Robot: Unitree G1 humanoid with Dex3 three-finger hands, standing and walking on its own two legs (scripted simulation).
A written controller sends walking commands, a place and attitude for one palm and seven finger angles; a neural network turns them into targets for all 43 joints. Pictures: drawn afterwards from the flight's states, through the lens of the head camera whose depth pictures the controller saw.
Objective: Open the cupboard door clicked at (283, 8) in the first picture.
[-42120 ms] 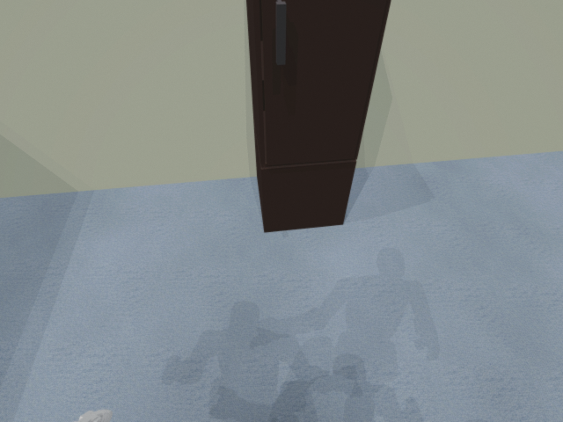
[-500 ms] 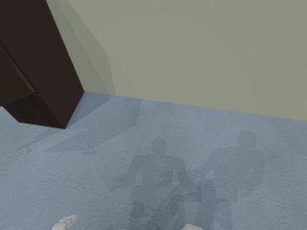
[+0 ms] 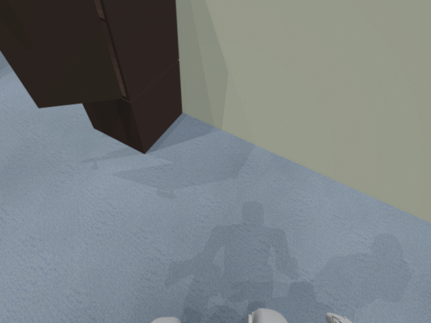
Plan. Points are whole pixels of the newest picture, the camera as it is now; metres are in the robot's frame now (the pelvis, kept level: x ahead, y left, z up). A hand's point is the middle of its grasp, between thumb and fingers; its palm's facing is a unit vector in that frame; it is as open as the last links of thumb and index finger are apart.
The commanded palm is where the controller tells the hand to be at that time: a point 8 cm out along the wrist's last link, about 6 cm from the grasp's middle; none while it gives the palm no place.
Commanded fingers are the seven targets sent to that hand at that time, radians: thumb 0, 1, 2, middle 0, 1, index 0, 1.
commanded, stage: turn to face it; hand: left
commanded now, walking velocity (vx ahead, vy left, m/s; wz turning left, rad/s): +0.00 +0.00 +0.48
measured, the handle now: out of the picture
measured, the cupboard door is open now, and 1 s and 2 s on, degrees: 43 43 43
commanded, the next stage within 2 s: take the last steps up to it in 0.40 s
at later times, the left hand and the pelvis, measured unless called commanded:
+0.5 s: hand out of the picture +0.02 +0.17 -0.17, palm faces +0.28 -0.94 -0.19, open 7.4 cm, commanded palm none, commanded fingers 0.00 0.90 0.90 -0.20 -0.30 -0.20 -0.30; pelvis +0.02 -0.02 +0.00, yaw +14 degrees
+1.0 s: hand out of the picture +0.04 +0.20 -0.15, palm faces +0.44 -0.87 -0.22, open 7.3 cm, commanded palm none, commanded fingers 0.00 0.90 0.90 -0.20 -0.30 -0.20 -0.30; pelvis +0.09 +0.02 +0.01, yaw +23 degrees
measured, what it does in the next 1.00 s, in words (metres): steps on the spot, turning left: right foot, then left foot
